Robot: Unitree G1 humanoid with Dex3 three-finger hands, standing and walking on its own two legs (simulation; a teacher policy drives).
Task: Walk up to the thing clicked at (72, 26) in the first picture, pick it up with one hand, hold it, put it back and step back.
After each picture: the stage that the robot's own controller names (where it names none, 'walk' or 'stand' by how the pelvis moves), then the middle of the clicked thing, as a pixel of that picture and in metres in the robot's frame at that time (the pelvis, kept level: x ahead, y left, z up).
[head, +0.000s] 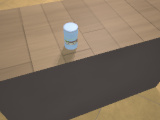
stand; (70, 36) +0.63 +0.07 -0.01
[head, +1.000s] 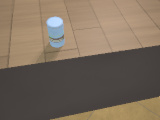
walk; (56, 32) +0.57 +0.14 +0.03
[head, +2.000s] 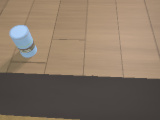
walk; (24, 42) +0.48 +0.26 +0.02
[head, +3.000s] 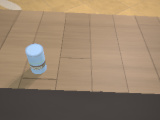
stand; (36, 59) +0.47 +0.20 +0.00
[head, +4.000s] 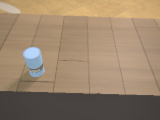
stand; (34, 62) +0.47 +0.21 -0.01
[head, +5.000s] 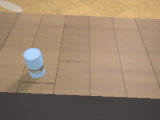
stand; (34, 63) +0.46 +0.21 -0.01
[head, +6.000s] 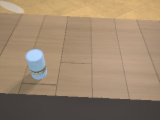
stand; (37, 64) +0.45 +0.20 -0.01
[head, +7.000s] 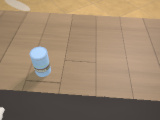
rise first; (41, 62) +0.46 +0.20 -0.01
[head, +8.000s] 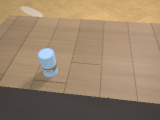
go down; (48, 63) +0.47 +0.19 -0.01
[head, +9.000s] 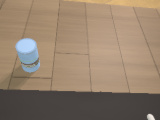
go down; (28, 56) +0.45 +0.18 +0.01
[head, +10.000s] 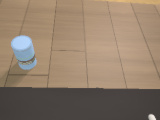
approach; (24, 53) +0.47 +0.18 +0.02
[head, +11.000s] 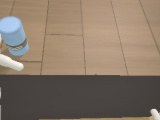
close in; (14, 37) +0.48 +0.20 +0.06
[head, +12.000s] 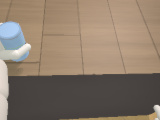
lift; (14, 42) +0.46 +0.19 +0.06
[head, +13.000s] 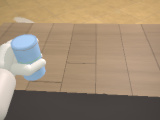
lift; (29, 58) +0.33 +0.16 +0.20
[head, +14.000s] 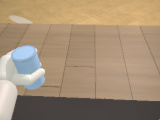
hold; (29, 68) +0.33 +0.17 +0.15
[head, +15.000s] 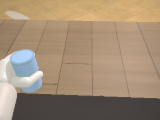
hold; (27, 71) +0.33 +0.18 +0.13
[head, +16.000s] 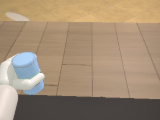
hold; (28, 73) +0.33 +0.17 +0.13
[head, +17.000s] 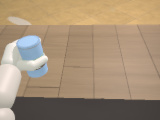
crouch; (33, 57) +0.37 +0.16 +0.16
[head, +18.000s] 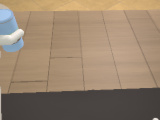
lower; (7, 31) +0.46 +0.21 +0.17
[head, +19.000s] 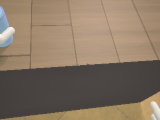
lower; out of the picture +0.51 +0.20 +0.08
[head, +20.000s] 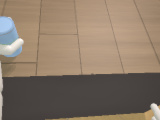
lower; (7, 38) +0.48 +0.20 +0.06
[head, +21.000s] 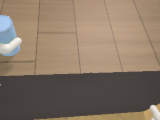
lower; (5, 37) +0.48 +0.20 +0.06
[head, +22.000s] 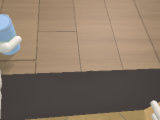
lower; (4, 35) +0.48 +0.20 +0.06
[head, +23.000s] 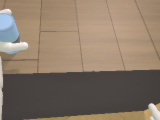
open; (7, 34) +0.48 +0.20 +0.06
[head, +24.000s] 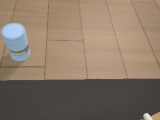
sink last; (17, 43) +0.47 +0.18 +0.05
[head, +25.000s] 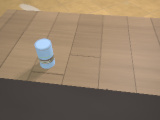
sink last; (45, 54) +0.50 +0.20 +0.03
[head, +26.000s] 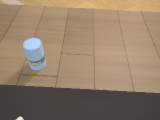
stand; (35, 54) +0.47 +0.19 +0.03
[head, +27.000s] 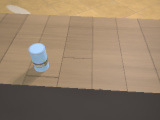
stand; (39, 57) +0.50 +0.20 -0.01
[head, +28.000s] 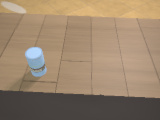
stand; (36, 62) +0.47 +0.20 -0.01
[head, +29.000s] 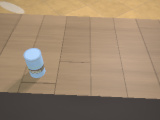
stand; (35, 63) +0.46 +0.21 -0.01
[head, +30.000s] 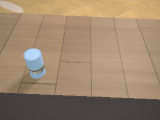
stand; (35, 63) +0.46 +0.21 -0.01
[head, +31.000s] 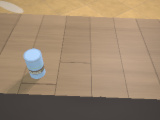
stand; (35, 64) +0.46 +0.21 -0.01
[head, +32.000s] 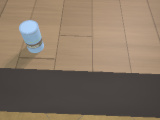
walk; (32, 37) +0.50 +0.21 +0.01
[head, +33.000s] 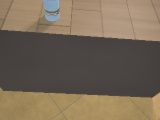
walk; (51, 6) +0.67 +0.16 +0.02
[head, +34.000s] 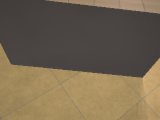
walk; out of the picture +0.96 +0.18 +0.01
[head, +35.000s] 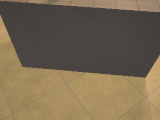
stand; out of the picture +1.08 +0.17 +0.01
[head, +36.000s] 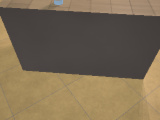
stand; out of the picture +1.11 +0.19 -0.01
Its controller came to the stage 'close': yes
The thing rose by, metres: 0.22
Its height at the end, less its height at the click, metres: +0.00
